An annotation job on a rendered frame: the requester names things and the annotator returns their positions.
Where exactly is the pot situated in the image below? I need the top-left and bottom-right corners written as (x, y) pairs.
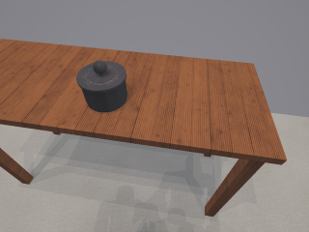
top-left (81, 81), bottom-right (127, 113)

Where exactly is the table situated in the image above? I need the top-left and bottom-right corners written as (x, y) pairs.
top-left (0, 39), bottom-right (287, 217)

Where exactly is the lid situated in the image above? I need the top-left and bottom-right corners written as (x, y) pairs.
top-left (76, 61), bottom-right (126, 93)

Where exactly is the knob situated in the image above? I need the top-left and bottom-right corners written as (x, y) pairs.
top-left (93, 60), bottom-right (107, 74)

